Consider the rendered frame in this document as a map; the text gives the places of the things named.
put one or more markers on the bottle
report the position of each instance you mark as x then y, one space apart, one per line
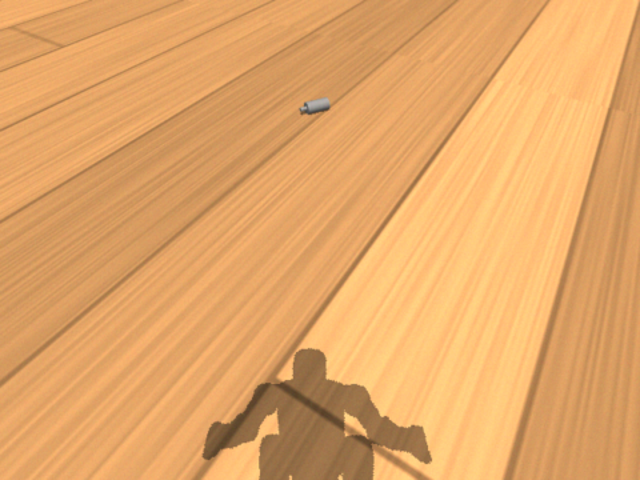
316 105

